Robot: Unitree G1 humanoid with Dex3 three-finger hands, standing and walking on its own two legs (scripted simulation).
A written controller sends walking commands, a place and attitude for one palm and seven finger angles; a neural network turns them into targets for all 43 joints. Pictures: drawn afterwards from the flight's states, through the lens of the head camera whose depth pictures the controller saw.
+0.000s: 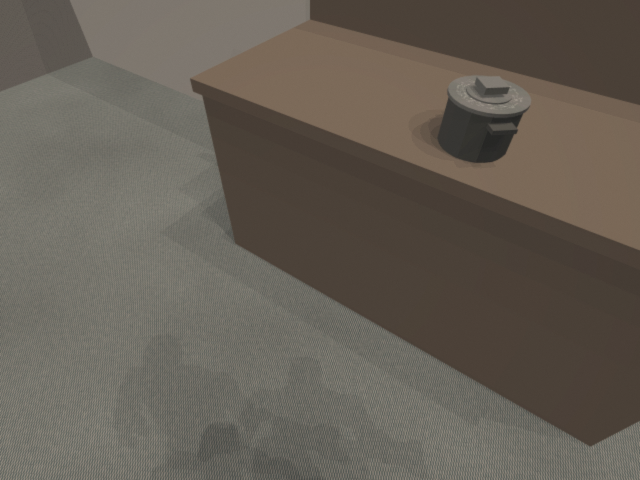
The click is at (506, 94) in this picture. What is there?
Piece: lid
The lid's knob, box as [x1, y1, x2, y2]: [475, 76, 509, 94]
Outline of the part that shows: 476,78 475,84 483,94 506,93 509,87 499,76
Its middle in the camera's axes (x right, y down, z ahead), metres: +0.36 -0.32 +0.80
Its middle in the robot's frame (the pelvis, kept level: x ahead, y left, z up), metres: +0.84 -0.32 +0.10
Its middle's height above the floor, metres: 0.88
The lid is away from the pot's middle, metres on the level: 0.00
